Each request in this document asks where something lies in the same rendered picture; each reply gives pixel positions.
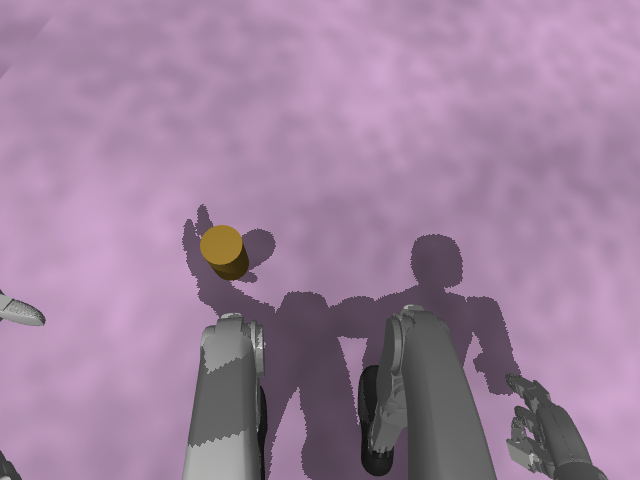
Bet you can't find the right robot arm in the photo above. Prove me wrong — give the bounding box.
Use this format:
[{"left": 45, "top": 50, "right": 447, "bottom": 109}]
[{"left": 553, "top": 462, "right": 608, "bottom": 480}]

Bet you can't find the left robot hand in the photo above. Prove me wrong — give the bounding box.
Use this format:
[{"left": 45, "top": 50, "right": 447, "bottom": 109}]
[{"left": 0, "top": 290, "right": 46, "bottom": 326}]

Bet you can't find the right robot hand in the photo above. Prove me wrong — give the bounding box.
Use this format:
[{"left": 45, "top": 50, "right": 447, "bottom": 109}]
[{"left": 505, "top": 373, "right": 593, "bottom": 479}]

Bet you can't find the left robot arm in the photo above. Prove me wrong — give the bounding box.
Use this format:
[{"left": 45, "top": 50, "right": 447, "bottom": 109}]
[{"left": 0, "top": 450, "right": 22, "bottom": 480}]

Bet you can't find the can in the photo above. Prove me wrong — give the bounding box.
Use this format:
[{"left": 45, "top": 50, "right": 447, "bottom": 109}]
[{"left": 200, "top": 225, "right": 249, "bottom": 281}]

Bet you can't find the right robot foot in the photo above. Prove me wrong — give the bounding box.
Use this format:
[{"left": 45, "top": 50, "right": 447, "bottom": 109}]
[{"left": 358, "top": 365, "right": 394, "bottom": 476}]

